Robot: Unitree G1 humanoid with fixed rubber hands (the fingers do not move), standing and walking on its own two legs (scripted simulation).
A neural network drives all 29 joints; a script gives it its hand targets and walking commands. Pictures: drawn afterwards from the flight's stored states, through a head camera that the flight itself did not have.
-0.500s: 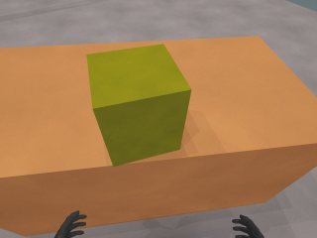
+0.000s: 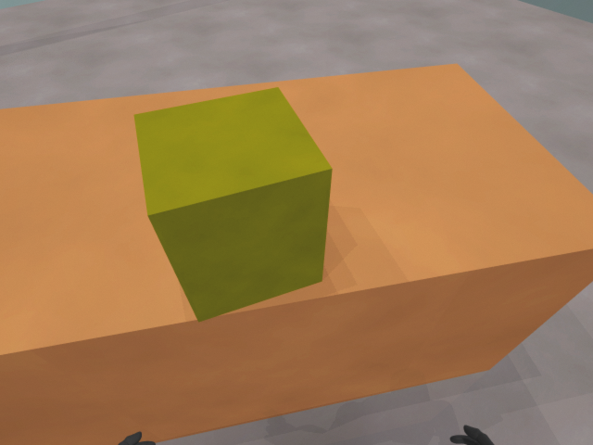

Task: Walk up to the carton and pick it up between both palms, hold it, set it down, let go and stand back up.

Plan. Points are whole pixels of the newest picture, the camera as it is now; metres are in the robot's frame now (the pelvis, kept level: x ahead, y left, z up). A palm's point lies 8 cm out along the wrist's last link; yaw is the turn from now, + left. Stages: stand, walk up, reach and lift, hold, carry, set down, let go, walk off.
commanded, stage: walk up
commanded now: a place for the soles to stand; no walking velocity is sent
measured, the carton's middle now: (237, 206) +0.44 +0.09 +0.07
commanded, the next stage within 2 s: none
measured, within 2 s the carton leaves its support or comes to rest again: neither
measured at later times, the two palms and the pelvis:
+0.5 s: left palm (106, 431) +0.18 +0.28 -0.10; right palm out of the picture +0.07 -0.21 -0.12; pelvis +0.05 +0.04 -0.01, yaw +1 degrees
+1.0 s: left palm out of the picture +0.16 +0.30 -0.11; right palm (447, 416) +0.18 -0.21 -0.10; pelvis +0.08 +0.04 -0.01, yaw +8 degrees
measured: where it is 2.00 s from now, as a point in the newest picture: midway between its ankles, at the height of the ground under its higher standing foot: outside the picture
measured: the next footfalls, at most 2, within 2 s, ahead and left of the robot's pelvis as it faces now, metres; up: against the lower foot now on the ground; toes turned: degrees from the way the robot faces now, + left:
none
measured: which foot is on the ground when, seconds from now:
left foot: down 0.00-1.00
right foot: down 0.00-1.00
